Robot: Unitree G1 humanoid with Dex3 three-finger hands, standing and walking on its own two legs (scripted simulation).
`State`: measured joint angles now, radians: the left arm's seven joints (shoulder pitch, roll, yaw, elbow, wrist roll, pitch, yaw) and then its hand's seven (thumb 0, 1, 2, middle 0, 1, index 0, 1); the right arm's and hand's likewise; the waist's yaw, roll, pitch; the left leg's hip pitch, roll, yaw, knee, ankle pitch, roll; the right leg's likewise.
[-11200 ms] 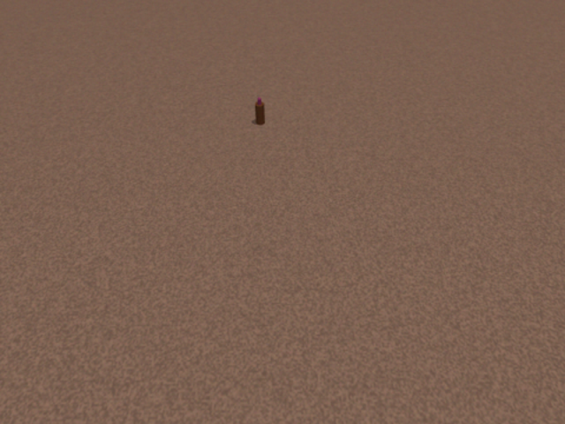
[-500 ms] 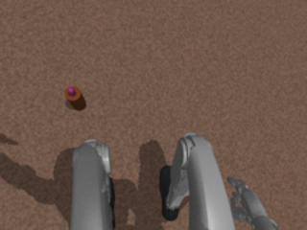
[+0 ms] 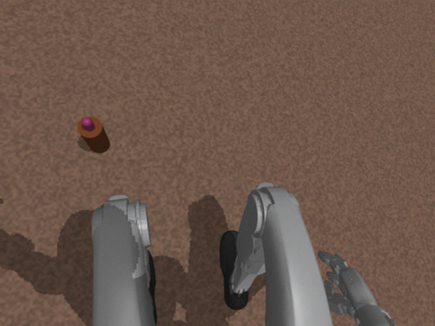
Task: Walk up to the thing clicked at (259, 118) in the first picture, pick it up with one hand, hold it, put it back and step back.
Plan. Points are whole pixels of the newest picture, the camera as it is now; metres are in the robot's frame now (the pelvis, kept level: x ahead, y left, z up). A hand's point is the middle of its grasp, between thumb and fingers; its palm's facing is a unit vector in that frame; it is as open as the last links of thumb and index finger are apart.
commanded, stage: approach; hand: left
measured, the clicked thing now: (93, 133) +0.51 +0.25 -0.29
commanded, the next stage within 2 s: close in in 0.54 s
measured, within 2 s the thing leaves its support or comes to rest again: neither
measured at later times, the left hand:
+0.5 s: hand (5, 142) +0.43 +0.36 -0.15, palm faces +0.17 -0.99 +0.02, open 17.7 cm
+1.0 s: hand (80, 149) +0.45 +0.26 -0.25, palm faces +0.19 -0.98 +0.03, open 17.6 cm
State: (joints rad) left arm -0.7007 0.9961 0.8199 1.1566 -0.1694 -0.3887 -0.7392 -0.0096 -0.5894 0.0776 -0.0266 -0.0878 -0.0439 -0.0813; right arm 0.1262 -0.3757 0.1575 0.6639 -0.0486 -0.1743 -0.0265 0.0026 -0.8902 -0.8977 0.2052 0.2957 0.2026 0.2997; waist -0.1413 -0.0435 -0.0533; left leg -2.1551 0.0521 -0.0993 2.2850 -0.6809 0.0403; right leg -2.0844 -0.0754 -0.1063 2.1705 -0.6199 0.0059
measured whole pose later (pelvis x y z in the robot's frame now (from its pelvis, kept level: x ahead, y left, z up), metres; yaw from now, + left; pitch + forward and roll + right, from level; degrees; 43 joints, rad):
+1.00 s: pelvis -0.01 +0.01 -0.09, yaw -8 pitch +13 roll -17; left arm -0.69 0.92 0.66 1.49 -0.13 -1.03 -0.28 -0.01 -0.61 0.06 -0.03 -0.11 -0.07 -0.09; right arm -0.16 -0.40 0.50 0.56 -0.33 -0.03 0.09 0.00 -0.91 -0.89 0.21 0.30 0.20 0.30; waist -0.27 -0.27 0.31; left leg -2.22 0.06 -0.33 2.65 -0.71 0.04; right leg -2.06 -0.01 -0.26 2.37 -0.56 0.04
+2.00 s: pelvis -0.01 +0.02 -0.08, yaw -10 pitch +12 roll -20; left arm -0.76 0.96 0.46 1.57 -0.08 -1.12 -0.05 0.00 0.20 0.52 -0.46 -0.44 -0.45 -0.45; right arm -0.20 -0.38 0.58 0.55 -0.38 0.04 0.12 -0.01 -0.87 -0.89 0.20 0.30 0.20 0.30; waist -0.28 -0.30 0.33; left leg -2.21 0.05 -0.38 2.65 -0.73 0.04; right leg -2.03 0.01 -0.30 2.34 -0.56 0.06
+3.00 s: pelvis -0.01 +0.01 -0.07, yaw -8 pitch +18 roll -17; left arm -0.75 0.82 0.47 1.23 -0.06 -0.87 -0.08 0.00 -0.13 1.17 -0.86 -1.15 -1.10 -1.33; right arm -0.07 -0.34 0.42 0.57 -0.29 0.08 0.11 0.00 -0.88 -0.90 0.20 0.30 0.20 0.30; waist -0.25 -0.20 0.21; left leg -2.24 0.05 -0.30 2.58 -0.70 0.05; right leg -2.07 -0.02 -0.25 2.31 -0.57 0.04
